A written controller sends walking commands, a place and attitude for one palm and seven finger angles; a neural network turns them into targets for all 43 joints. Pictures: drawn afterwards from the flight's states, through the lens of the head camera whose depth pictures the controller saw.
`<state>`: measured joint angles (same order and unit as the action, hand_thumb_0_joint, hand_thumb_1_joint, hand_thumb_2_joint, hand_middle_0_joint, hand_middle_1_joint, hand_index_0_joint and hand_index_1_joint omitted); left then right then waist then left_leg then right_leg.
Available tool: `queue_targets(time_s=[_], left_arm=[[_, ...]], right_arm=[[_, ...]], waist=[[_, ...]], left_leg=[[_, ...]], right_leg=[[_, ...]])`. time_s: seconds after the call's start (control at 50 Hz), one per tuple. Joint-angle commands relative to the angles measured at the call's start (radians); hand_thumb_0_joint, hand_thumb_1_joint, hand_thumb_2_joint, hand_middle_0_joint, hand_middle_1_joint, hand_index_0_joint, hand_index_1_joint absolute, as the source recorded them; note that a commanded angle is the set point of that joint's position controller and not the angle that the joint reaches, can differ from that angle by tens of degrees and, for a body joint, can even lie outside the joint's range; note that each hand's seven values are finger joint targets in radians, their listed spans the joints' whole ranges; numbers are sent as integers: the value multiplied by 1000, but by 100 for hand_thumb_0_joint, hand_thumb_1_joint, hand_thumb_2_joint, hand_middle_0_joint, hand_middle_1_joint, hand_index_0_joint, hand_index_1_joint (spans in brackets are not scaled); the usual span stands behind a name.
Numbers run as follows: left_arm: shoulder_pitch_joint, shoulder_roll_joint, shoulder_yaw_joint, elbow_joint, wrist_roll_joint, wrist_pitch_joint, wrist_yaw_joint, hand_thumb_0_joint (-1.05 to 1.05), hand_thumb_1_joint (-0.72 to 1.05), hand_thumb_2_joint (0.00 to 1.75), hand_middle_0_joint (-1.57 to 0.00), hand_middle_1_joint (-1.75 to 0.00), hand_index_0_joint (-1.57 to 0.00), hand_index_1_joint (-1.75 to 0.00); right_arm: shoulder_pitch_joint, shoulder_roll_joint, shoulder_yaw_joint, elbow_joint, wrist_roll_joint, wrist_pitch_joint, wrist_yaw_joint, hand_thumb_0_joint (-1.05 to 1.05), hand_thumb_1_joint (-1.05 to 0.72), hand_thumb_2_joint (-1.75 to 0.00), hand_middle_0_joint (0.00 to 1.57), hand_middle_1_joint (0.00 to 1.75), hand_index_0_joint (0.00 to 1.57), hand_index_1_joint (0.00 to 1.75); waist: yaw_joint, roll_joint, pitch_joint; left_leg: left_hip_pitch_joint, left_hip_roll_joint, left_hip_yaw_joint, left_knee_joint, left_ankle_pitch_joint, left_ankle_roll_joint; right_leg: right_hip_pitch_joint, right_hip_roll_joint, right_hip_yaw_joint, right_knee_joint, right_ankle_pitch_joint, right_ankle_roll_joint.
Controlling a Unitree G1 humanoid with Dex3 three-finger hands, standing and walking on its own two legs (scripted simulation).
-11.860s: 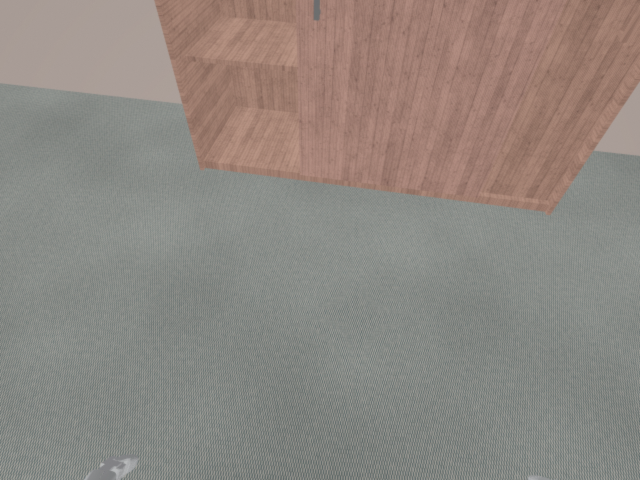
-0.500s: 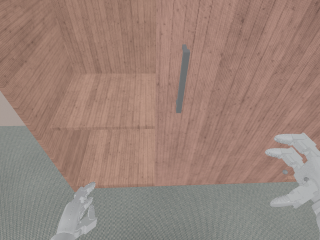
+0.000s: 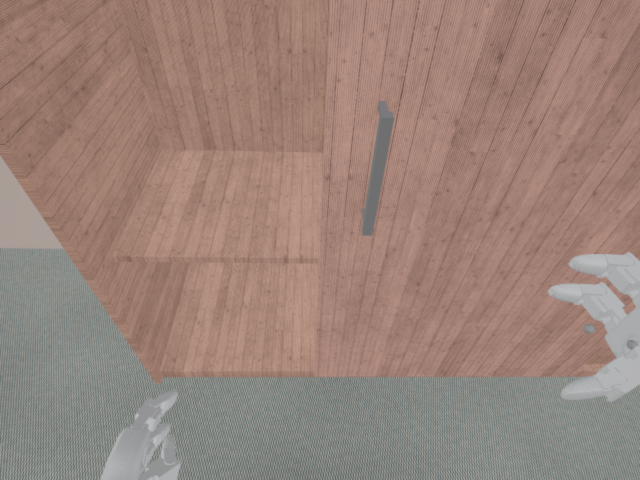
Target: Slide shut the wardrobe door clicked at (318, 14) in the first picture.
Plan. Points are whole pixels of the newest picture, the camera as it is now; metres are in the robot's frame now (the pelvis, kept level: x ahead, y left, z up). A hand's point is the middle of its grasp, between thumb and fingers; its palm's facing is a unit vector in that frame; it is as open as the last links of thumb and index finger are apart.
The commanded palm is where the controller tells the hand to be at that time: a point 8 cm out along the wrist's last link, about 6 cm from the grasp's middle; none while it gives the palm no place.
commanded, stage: raise the hand with hooked fingers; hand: right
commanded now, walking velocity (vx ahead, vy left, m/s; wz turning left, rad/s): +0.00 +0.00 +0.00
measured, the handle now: (374, 174) +0.54 -0.06 +0.10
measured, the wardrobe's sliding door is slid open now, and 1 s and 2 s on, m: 0.49 0.49 0.49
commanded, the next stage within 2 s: move the hooked fingers beside the handle in 0.22 s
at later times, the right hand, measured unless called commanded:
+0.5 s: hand (575, 322) +0.27 -0.26 +0.12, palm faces +0.03 +1.00 -0.04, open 14.0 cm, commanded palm +0.26 -0.30 +0.12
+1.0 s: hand (500, 258) +0.36 -0.20 +0.12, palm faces -0.03 +1.00 -0.02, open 14.0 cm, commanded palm +0.34 -0.25 +0.12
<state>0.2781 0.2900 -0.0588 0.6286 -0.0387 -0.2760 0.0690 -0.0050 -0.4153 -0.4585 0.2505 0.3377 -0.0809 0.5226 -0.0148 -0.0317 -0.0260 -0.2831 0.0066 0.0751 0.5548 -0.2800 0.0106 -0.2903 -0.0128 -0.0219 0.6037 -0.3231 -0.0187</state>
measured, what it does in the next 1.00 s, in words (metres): stands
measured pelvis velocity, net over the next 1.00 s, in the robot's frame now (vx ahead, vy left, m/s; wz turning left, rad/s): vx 0.00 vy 0.01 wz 0.01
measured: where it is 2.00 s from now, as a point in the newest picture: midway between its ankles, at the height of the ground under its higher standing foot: outside the picture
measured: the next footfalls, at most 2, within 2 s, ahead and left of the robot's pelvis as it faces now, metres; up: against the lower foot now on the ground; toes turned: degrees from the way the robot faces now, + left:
none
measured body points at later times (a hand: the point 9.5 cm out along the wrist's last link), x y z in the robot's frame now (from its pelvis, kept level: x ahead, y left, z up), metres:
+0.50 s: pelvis -0.01 +0.02 +0.00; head -0.01 +0.03 +0.45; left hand +0.17 +0.26 -0.08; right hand +0.27 -0.31 +0.12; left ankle +0.01 +0.12 -0.73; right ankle +0.00 -0.10 -0.73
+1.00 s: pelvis +0.00 +0.01 +0.00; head +0.02 +0.03 +0.45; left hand +0.12 +0.27 -0.10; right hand +0.36 -0.25 +0.12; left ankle +0.01 +0.12 -0.73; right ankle +0.00 -0.10 -0.73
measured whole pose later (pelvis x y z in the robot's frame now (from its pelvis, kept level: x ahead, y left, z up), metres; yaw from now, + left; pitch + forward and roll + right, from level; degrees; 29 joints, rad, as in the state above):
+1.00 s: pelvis +0.00 +0.01 +0.00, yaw +1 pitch +3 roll +0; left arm 0.31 0.28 -0.04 0.67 -0.05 -0.24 0.07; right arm -0.32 -0.36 -0.34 0.51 0.25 -0.14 0.37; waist 0.03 -0.04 -0.03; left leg -0.35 0.00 0.07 0.58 -0.29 0.03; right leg -0.34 -0.02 -0.03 0.59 -0.31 0.00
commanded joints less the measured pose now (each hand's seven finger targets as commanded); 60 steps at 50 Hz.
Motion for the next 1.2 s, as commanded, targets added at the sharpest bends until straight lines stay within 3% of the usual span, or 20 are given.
queue_targets(time_s=[0.0,0.08,0.12,0.24,0.28,0.3,0.42,0.5,0.56,0.62,0.68,0.72,0.76,0.82,0.84,0.9,1.0,1.02,1.04,1.18], left_arm=[[-101,125,52,-142,-5,-63,18,0,90,90,-20,-30,-20,-30],[-105,129,53,-140,-13,-62,27,0,90,90,-20,-30,-20,-30],[-102,129,52,-145,-11,-63,29,0,90,90,-20,-30,-20,-30],[-112,127,53,-146,-9,-69,30,0,90,90,-20,-30,-20,-30],[-121,124,52,-145,-10,-73,30,0,90,90,-20,-30,-20,-30],[-118,123,51,-145,-9,-74,31,0,90,90,-20,-30,-20,-30],[-102,128,50,-113,-14,-65,45,0,90,90,-20,-30,-20,-30],[-100,128,51,-114,-17,-68,52,0,90,90,-20,-30,-20,-30],[-100,121,52,-117,-16,-72,48,0,90,90,-20,-30,-20,-30],[-83,128,54,-104,-13,-59,43,0,90,90,-20,-30,-20,-30],[-84,128,53,-109,-17,-48,37,0,90,90,-20,-30,-20,-30],[-72,129,58,-117,-15,-40,33,0,90,90,-20,-30,-20,-30],[-69,120,57,-128,-13,-37,28,0,90,90,-20,-30,-20,-30],[-45,123,62,-123,-8,-28,25,0,90,90,-20,-30,-20,-30],[-44,119,62,-123,-9,-28,24,0,90,90,-20,-30,-20,-30],[-29,117,66,-111,-10,-21,21,0,90,90,-20,-30,-20,-30],[-12,122,71,-98,-13,3,13,0,90,90,-20,-30,-20,-30],[-9,124,69,-95,-11,9,11,0,90,90,-20,-30,-20,-30],[-5,126,72,-94,-11,14,10,0,90,90,-20,-30,-20,-30],[12,111,74,-94,-1,41,-2,0,90,90,-20,-30,-20,-30]], right_arm=[[-262,-295,-120,-191,35,-90,-36,0,50,-30,30,120,30,120],[-279,-264,-63,-152,18,-54,-16,0,50,-30,30,120,30,120],[-263,-263,-56,-141,17,-44,-3,0,50,-30,30,120,30,120],[-263,-299,-116,-146,47,-72,3,0,50,-30,30,120,30,120],[-286,-296,-112,-174,45,-87,-2,0,50,-30,30,120,30,120],[-277,-299,-119,-161,44,-87,-6,0,50,-30,30,120,30,120],[-427,-260,-29,-65,20,-84,-2,0,50,-30,30,120,30,120],[-514,-263,-6,-55,7,-96,-5,0,50,-30,30,120,30,120],[-530,-250,3,-69,2,-112,-28,0,50,-30,30,120,30,120],[-484,-276,-37,35,-3,-97,-57,0,50,-30,30,120,30,120],[-542,-253,-6,76,-20,-82,-81,0,50,-30,30,120,30,120],[-533,-268,-17,76,-35,-78,-97,0,50,-30,30,120,30,120],[-591,-239,19,31,-45,-87,-110,0,50,-30,30,120,30,120],[-608,-253,7,24,-52,-110,-133,0,50,-30,30,120,30,120],[-649,-231,28,2,-51,-120,-138,0,50,-30,30,120,30,120],[-649,-199,46,35,-55,-125,-150,0,50,-30,30,120,30,120],[-696,-149,109,97,-80,-96,-181,0,50,-30,30,120,30,120],[-719,-137,124,110,-84,-93,-190,0,50,-30,30,120,30,120],[-717,-166,90,128,-85,-90,-202,0,50,-30,30,120,30,120],[-830,-168,94,101,-115,-145,-260,0,50,-30,30,120,30,120]], waist=[[-8,-79,-151],[0,-96,-115],[2,-47,-128],[-8,3,-178],[-10,-60,-184],[-11,-50,-180],[35,-18,-115],[36,-43,-182],[23,-79,-238],[17,23,-204],[23,6,-153],[13,6,-196],[20,-46,-236],[26,11,-265],[33,-14,-280],[36,-36,-275],[54,-15,-230],[59,19,-219],[52,24,-227],[49,-25,-334]], left_leg=[[48,-20,-12,-66,203,21],[33,-12,-20,-83,162,20],[43,-13,-25,-85,181,17],[77,-11,-39,-82,195,10],[74,-10,-38,-79,191,13],[74,-9,-37,-78,198,13],[9,-3,-61,-98,125,2],[22,1,-60,-84,121,5],[49,2,-58,-72,149,9],[49,3,-56,-72,170,3],[17,9,-57,-72,145,3],[43,8,-57,-63,166,5],[47,7,-59,-55,202,8],[66,-2,-57,-47,237,5],[67,0,-58,-43,253,6],[54,-2,-52,-39,277,9],[6,-2,-42,-42,247,9],[6,-2,-45,-47,246,7],[15,-1,-46,-45,244,8],[61,-3,-52,-17,326,13]], right_leg=[[66,5,62,-104,227,-5],[55,7,56,-115,177,-10],[55,7,51,-105,191,-16],[41,15,48,-92,192,-17],[56,14,46,-95,191,-14],[57,14,47,-95,196,-15],[23,11,39,-81,124,-18],[43,14,45,-78,125,-18],[63,15,46,-76,151,-16],[15,10,41,-74,161,-16],[-19,11,40,-87,132,-13],[-11,9,32,-83,158,-13],[16,13,29,-79,182,-15],[17,8,30,-72,214,-16],[29,11,30,-73,222,-16],[47,10,27,-74,244,-12],[33,8,33,-82,220,-9],[22,8,31,-77,214,-12],[11,8,32,-79,209,-11],[59,7,29,-67,297,-6]])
